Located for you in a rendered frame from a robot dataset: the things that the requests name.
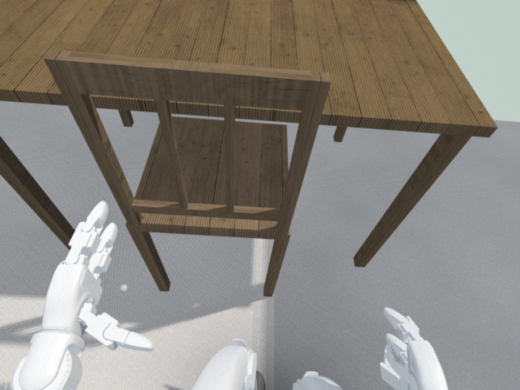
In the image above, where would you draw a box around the table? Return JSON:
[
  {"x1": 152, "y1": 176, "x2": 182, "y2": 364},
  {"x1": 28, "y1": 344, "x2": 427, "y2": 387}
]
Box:
[{"x1": 0, "y1": 0, "x2": 498, "y2": 267}]

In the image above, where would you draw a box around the chair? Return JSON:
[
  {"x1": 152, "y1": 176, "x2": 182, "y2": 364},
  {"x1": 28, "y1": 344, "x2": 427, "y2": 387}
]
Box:
[{"x1": 44, "y1": 50, "x2": 331, "y2": 297}]

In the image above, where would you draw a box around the left robot hand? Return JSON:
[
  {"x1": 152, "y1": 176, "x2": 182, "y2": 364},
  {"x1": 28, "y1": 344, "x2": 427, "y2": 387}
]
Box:
[{"x1": 41, "y1": 201, "x2": 154, "y2": 351}]

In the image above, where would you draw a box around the left robot thigh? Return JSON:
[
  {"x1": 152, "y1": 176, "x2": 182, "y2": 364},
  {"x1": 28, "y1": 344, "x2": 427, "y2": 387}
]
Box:
[{"x1": 190, "y1": 345, "x2": 257, "y2": 390}]

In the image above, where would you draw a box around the right robot hand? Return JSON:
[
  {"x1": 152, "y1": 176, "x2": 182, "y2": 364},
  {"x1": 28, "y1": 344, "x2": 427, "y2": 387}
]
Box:
[{"x1": 380, "y1": 307, "x2": 448, "y2": 390}]

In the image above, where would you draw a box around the left robot forearm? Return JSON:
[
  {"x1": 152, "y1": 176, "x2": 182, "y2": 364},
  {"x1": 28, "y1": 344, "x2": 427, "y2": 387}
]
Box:
[{"x1": 11, "y1": 330, "x2": 86, "y2": 390}]

